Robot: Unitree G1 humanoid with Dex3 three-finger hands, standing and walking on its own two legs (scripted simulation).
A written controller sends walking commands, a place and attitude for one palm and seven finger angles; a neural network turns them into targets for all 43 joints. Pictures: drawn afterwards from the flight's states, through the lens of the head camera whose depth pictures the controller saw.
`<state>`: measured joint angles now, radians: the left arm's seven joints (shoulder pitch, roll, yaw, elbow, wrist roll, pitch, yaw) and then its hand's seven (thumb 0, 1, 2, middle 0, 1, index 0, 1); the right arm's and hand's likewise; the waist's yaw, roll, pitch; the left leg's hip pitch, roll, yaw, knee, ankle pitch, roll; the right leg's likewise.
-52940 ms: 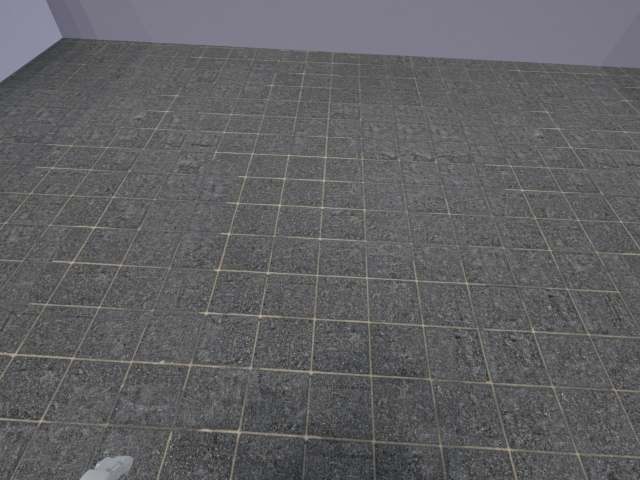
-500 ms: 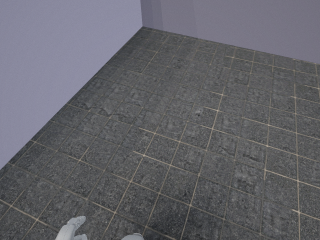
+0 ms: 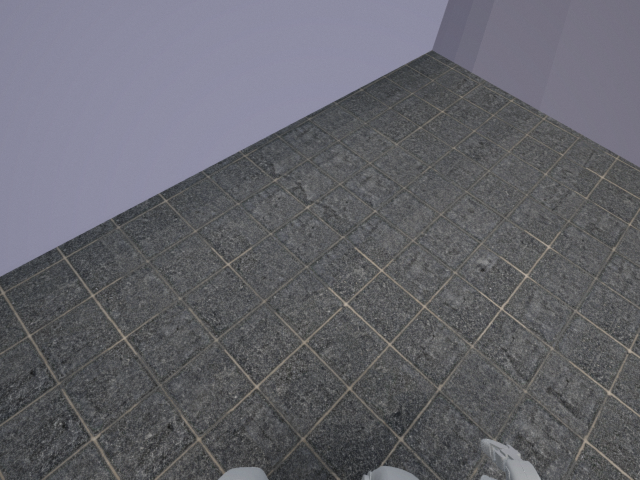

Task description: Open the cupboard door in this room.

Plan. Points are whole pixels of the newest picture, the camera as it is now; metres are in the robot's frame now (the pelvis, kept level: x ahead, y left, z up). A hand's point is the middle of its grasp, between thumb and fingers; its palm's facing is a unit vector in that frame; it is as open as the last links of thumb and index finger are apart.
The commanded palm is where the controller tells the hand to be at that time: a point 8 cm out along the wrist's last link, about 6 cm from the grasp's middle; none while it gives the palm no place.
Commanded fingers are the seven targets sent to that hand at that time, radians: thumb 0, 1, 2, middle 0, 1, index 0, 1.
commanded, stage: turn to face it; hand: left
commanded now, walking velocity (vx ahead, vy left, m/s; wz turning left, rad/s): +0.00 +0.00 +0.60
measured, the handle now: out of the picture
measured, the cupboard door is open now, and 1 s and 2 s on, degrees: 44 44 44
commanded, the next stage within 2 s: none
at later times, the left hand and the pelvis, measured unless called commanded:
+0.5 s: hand out of the picture +0.08 +0.16 -0.14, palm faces +0.26 -0.93 -0.26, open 7.4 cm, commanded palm none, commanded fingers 0.00 0.90 0.90 -0.20 -0.30 -0.20 -0.30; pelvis +0.03 -0.05 +0.01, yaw +18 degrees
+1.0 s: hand out of the picture +0.01 +0.22 -0.15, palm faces +0.58 -0.78 -0.23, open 7.4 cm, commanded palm none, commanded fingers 0.00 0.90 0.90 -0.20 -0.30 -0.20 -0.30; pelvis +0.05 -0.02 +0.02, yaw +35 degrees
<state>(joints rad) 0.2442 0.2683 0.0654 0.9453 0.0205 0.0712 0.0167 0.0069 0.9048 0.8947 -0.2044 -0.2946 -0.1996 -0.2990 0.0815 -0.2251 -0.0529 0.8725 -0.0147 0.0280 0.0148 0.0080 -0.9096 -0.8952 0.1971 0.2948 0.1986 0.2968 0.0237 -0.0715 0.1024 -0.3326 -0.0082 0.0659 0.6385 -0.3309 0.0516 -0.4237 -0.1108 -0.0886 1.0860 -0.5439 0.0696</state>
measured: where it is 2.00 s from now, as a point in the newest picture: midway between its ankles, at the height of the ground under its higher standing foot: outside the picture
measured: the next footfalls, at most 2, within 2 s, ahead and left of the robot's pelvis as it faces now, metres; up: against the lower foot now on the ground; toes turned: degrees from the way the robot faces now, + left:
right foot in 0.32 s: +0.07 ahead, -0.16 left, +0.00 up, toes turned +9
left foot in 0.70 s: +0.04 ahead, +0.09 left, +0.00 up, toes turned +32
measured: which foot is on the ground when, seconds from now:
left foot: down 0.00-0.32, up 0.34-0.68, down 0.70-1.00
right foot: up 0.00-0.30, down 0.32-0.72, up 0.74-1.00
